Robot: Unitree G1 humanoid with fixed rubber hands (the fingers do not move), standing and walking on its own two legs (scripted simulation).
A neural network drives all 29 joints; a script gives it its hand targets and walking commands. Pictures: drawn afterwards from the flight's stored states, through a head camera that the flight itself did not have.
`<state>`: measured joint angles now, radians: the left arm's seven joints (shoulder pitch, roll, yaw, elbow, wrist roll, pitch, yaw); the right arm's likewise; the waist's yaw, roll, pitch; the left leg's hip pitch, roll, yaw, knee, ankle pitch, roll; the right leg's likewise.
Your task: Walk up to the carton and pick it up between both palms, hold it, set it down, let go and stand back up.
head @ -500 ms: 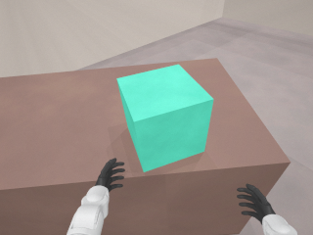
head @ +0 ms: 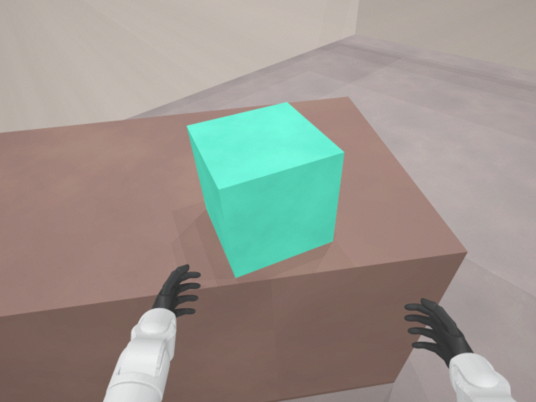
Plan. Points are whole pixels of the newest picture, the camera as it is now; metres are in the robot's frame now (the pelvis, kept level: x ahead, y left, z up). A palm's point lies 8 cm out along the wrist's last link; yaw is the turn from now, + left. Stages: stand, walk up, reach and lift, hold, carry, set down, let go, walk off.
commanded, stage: let go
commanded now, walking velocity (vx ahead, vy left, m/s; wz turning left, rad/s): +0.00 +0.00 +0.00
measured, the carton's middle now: (262, 185) +0.51 +0.05 +0.06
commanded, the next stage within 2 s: stand in 0.06 s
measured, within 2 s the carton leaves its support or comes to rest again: neither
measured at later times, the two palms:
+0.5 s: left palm out of the picture +0.03 +0.32 -0.12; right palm out of the picture +0.07 -0.32 -0.08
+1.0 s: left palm out of the picture +0.13 +0.28 -0.09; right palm out of the picture +0.14 -0.31 -0.08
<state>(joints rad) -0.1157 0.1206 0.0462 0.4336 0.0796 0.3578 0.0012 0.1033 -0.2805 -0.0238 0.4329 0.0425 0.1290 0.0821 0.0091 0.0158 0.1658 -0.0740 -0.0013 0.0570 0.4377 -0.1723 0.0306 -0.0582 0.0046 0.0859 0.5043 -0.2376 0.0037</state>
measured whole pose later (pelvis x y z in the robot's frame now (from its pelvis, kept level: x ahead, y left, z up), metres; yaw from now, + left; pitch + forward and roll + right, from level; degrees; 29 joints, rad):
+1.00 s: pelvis +0.01 -0.03 +0.01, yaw +1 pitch -1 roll -1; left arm 0.07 0.39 0.01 0.96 0.02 -0.02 -0.01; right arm 0.12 -0.35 0.00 0.86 -0.02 -0.01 0.01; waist -0.01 -0.01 0.04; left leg -0.20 0.02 0.06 0.45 -0.23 0.01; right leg -0.07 0.02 0.01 0.37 -0.29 -0.01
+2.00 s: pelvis +0.00 -0.03 +0.01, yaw +0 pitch -1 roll +0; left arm 0.10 0.38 0.00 1.07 0.02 -0.02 0.00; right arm 0.11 -0.35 -0.01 1.04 -0.01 -0.01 -0.01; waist -0.02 -0.01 0.04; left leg -0.15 0.02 0.08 0.35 -0.18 0.01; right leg -0.03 0.03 0.03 0.28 -0.23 -0.02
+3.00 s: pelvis +0.00 -0.03 +0.01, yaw +1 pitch -1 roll +0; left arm 0.12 0.38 0.00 1.07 0.01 -0.02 0.00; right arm 0.10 -0.35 -0.01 1.08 -0.01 -0.02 0.00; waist -0.01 0.00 0.04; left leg -0.15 0.01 0.07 0.33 -0.16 0.01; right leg -0.03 0.02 0.02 0.29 -0.23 -0.01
